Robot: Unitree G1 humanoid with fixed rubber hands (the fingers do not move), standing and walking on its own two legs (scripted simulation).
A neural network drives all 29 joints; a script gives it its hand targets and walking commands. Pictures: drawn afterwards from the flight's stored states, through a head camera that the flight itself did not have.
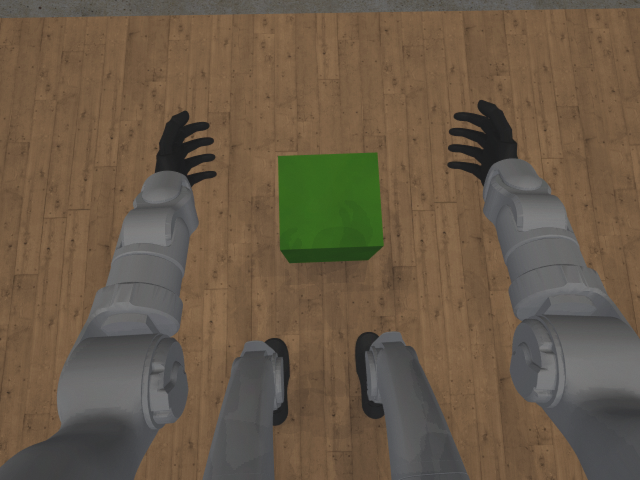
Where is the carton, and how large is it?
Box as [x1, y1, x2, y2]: [278, 153, 383, 262]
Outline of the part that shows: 376,153 278,156 280,250 289,262 368,259 383,245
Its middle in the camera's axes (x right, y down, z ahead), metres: +0.02 -0.06 +0.91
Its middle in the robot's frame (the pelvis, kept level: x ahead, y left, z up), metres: +0.52 -0.03 -0.53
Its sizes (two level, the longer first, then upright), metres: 0.210 0.200 0.250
